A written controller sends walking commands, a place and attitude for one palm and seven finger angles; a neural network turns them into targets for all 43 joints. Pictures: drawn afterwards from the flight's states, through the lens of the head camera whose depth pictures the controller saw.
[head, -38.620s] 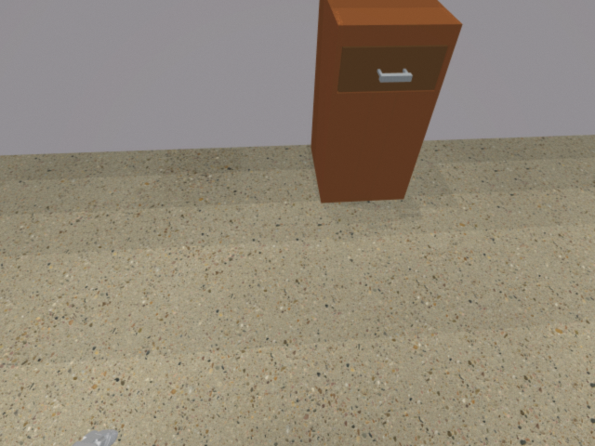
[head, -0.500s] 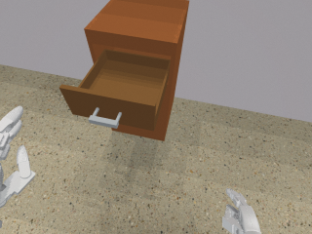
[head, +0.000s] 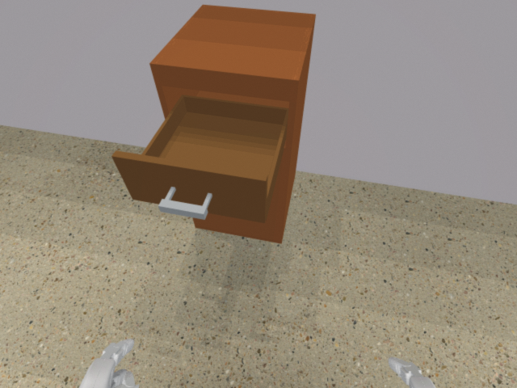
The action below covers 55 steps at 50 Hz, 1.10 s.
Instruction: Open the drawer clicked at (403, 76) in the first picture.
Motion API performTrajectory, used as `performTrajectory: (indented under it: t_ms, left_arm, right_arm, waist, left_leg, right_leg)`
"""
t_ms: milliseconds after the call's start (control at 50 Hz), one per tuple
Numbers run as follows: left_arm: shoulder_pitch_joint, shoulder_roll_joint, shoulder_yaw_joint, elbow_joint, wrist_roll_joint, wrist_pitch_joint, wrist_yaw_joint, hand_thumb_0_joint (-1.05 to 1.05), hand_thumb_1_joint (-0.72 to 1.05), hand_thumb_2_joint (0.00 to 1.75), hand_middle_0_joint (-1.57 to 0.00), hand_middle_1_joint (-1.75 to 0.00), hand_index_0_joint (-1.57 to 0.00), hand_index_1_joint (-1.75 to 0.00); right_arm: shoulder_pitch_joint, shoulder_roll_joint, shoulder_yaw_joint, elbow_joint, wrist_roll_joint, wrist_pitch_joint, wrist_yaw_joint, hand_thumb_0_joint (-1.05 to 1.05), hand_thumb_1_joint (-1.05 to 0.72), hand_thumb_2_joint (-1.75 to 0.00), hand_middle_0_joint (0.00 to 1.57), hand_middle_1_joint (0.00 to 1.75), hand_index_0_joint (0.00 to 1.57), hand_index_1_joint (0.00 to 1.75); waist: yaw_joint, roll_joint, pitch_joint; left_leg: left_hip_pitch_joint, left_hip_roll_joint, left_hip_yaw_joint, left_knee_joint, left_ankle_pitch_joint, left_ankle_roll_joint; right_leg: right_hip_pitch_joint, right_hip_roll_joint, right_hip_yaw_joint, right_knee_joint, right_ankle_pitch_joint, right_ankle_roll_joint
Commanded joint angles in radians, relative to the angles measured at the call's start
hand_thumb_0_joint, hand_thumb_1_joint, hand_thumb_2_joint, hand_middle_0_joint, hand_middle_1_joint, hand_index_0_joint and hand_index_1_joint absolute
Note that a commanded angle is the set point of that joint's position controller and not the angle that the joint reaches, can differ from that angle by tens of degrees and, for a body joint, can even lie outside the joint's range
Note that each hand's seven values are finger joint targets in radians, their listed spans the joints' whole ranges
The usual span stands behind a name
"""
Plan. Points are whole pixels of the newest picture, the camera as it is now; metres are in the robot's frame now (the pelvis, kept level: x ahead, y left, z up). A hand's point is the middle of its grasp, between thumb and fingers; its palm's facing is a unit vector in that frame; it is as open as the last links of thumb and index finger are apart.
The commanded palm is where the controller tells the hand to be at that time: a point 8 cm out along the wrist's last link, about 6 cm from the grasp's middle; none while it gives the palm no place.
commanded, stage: let the arm hang, fingers relaxed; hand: left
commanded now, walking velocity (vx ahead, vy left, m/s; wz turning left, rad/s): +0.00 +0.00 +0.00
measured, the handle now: (186, 201) +0.52 +0.19 -0.10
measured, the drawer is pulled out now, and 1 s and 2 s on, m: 0.30 0.30 0.30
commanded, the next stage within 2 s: look to check the result in 0.90 s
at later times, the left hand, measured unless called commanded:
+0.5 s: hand out of the picture -0.07 +0.17 -0.16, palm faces +0.03 -0.98 -0.19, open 7.3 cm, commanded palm none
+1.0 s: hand out of the picture -0.03 +0.14 -0.17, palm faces +0.04 -0.99 -0.16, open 7.3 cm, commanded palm none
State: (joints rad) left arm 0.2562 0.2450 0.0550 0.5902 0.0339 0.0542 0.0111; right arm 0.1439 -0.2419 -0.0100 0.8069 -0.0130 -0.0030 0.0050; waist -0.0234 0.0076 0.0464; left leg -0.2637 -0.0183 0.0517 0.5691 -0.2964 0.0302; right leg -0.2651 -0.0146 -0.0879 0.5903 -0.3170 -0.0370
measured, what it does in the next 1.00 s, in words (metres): stands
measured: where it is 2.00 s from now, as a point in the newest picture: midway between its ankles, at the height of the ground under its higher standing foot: outside the picture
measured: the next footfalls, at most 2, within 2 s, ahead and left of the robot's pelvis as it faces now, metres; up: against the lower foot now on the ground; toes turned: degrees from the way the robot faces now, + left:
none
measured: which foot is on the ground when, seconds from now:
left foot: down 0.00-1.00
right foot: down 0.00-1.00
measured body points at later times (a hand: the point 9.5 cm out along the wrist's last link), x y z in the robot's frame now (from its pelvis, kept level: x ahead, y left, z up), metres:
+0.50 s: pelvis -0.01 +0.00 +0.01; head +0.01 +0.00 +0.46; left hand -0.07 +0.22 -0.14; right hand -0.06 -0.19 -0.15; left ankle +0.00 +0.10 -0.73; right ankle +0.00 -0.09 -0.73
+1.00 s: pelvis -0.01 -0.01 +0.01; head +0.01 -0.02 +0.46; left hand -0.03 +0.19 -0.15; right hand -0.05 -0.21 -0.15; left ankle +0.00 +0.10 -0.73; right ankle +0.00 -0.09 -0.73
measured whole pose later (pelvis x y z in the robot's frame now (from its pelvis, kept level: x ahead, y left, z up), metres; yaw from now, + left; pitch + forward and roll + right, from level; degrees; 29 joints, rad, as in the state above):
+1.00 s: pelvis -0.01 -0.01 +0.01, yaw -1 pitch -2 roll +0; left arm 0.32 0.10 0.02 1.14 0.01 0.00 0.03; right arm 0.34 -0.08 0.00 1.13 -0.01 0.00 -0.04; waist -0.01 0.00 0.06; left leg -0.17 0.01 0.05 0.43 -0.22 0.01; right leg -0.16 0.02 -0.09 0.42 -0.22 -0.06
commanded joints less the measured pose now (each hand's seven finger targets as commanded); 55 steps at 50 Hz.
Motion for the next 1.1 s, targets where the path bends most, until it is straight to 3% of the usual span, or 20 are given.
performTrajectory:
  t_ms: [0, 40, 60, 80, 120, 160, 280, 400, 760, 880, 1000, 1080]
  left_arm:
    - [0.009, 0.109, -0.008, 0.133, -0.015, -0.044, 0.007, 0.00, 0.90, 0.90, -0.20, -0.30, -0.20, -0.30]
    - [0.024, 0.098, -0.015, 0.239, -0.019, -0.045, 0.006, 0.00, 0.90, 0.90, -0.20, -0.30, -0.20, -0.30]
    - [0.030, 0.098, -0.016, 0.278, -0.017, -0.046, 0.005, 0.00, 0.90, 0.90, -0.20, -0.30, -0.20, -0.30]
    - [0.045, 0.057, -0.007, 0.311, -0.016, -0.047, 0.007, 0.00, 0.90, 0.90, -0.20, -0.30, -0.20, -0.30]
    - [0.060, 0.058, -0.013, 0.368, -0.020, -0.050, 0.005, 0.00, 0.90, 0.90, -0.20, -0.30, -0.20, -0.30]
    - [0.072, 0.048, -0.020, 0.410, -0.020, -0.054, 0.007, 0.00, 0.90, 0.90, -0.20, -0.30, -0.20, -0.30]
    - [0.112, 0.011, -0.035, 0.501, -0.025, -0.056, 0.014, 0.00, 0.90, 0.90, -0.20, -0.30, -0.20, -0.30]
    - [0.150, -0.015, -0.039, 0.538, -0.025, -0.059, 0.021, 0.00, 0.90, 0.90, -0.20, -0.30, -0.20, -0.30]
    - [0.160, -0.063, -0.028, 0.539, -0.022, -0.066, 0.031, 0.00, 0.90, 0.90, -0.20, -0.30, -0.20, -0.30]
    - [0.153, -0.064, -0.024, 0.537, -0.023, -0.069, 0.031, 0.00, 0.90, 0.90, -0.20, -0.30, -0.20, -0.30]
    - [0.153, -0.062, -0.027, 0.540, -0.024, -0.068, 0.031, 0.00, 0.90, 0.90, -0.20, -0.30, -0.20, -0.30]
    - [0.152, -0.058, -0.024, 0.540, -0.025, -0.070, 0.032, 0.00, 0.90, 0.90, -0.20, -0.30, -0.20, -0.30]
  right_arm:
    - [0.048, -0.076, -0.005, 0.019, -0.010, -0.001, -0.022, 0.00, -0.90, -0.90, 0.20, 0.30, 0.20, 0.30]
    - [0.052, -0.071, 0.004, 0.069, -0.006, -0.001, -0.028, 0.00, -0.90, -0.90, 0.20, 0.30, 0.20, 0.30]
    - [0.063, -0.070, 0.004, 0.089, -0.002, 0.000, -0.031, 0.00, -0.90, -0.90, 0.20, 0.30, 0.20, 0.30]
    - [0.088, -0.051, 0.001, 0.111, -0.009, 0.000, -0.036, 0.00, -0.90, -0.90, 0.20, 0.30, 0.20, 0.30]
    - [0.117, -0.036, 0.003, 0.148, -0.006, 0.002, -0.038, 0.00, -0.90, -0.90, 0.20, 0.30, 0.20, 0.30]
    - [0.153, -0.033, 0.001, 0.177, -0.002, 0.004, -0.041, 0.00, -0.90, -0.90, 0.20, 0.30, 0.20, 0.30]
    - [0.250, 0.003, 0.000, 0.256, 0.000, 0.008, -0.046, 0.00, -0.90, -0.90, 0.20, 0.30, 0.20, 0.30]
    - [0.291, 0.037, 0.003, 0.299, 0.000, 0.006, -0.048, 0.00, -0.90, -0.90, 0.20, 0.30, 0.20, 0.30]
    - [0.306, 0.091, -0.001, 0.317, -0.002, 0.000, -0.053, 0.00, -0.90, -0.90, 0.20, 0.30, 0.20, 0.30]
    - [0.311, 0.094, 0.000, 0.318, -0.002, -0.005, -0.055, 0.00, -0.90, -0.90, 0.20, 0.30, 0.20, 0.30]
    - [0.304, 0.093, 0.000, 0.326, -0.003, 0.002, -0.053, 0.00, -0.90, -0.90, 0.20, 0.30, 0.20, 0.30]
    - [0.310, 0.092, 0.001, 0.328, -0.002, 0.001, -0.054, 0.00, -0.90, -0.90, 0.20, 0.30, 0.20, 0.30]
  waist:
    - [0.022, 0.074, -0.033]
    - [0.033, 0.115, -0.010]
    - [0.034, 0.087, -0.002]
    - [0.032, 0.133, -0.017]
    - [0.033, 0.164, -0.018]
    - [0.030, 0.091, -0.016]
    - [0.019, 0.011, 0.038]
    - [0.018, -0.023, 0.059]
    - [0.019, 0.026, 0.109]
    - [0.016, 0.002, 0.068]
    - [0.015, 0.013, 0.097]
    - [0.014, -0.012, 0.071]
  left_leg:
    - [0.030, 0.107, -0.116, -0.164, 0.270, 0.007]
    - [0.007, 0.115, -0.126, -0.208, 0.197, 0.013]
    - [0.018, 0.117, -0.130, -0.211, 0.175, 0.012]
    - [0.019, 0.118, -0.129, -0.226, 0.141, 0.015]
    - [0.019, 0.112, -0.127, -0.240, 0.089, 0.015]
    - [0.046, 0.118, -0.131, -0.238, 0.084, 0.017]
    - [0.035, 0.124, -0.136, -0.264, 0.024, 0.025]
    - [0.044, 0.115, -0.116, -0.256, 0.039, 0.023]
    - [0.039, 0.108, -0.095, -0.238, 0.061, 0.013]
    - [0.053, 0.111, -0.091, -0.225, 0.116, 0.014]
    - [0.059, 0.104, -0.079, -0.221, 0.098, 0.008]
    - [0.066, 0.107, -0.078, -0.213, 0.117, 0.008]
  right_leg:
    - [0.099, -0.092, 0.130, -0.162, 0.263, -0.018]
    - [0.130, -0.075, 0.130, -0.209, 0.159, -0.012]
    - [0.127, -0.073, 0.129, -0.230, 0.142, -0.013]
    - [0.143, -0.075, 0.124, -0.244, 0.130, -0.017]
    - [0.153, -0.077, 0.123, -0.262, 0.118, -0.021]
    - [0.135, -0.075, 0.117, -0.277, 0.108, -0.021]
    - [0.095, -0.073, 0.111, -0.291, 0.051, -0.022]
    - [0.066, -0.072, 0.122, -0.289, 0.043, -0.021]
    - [0.014, -0.067, 0.128, -0.280, 0.060, -0.023]
    - [0.061, -0.076, 0.125, -0.282, 0.103, -0.024]
    - [0.035, -0.079, 0.138, -0.303, 0.063, -0.026]
    - [0.057, -0.082, 0.132, -0.303, 0.070, -0.025]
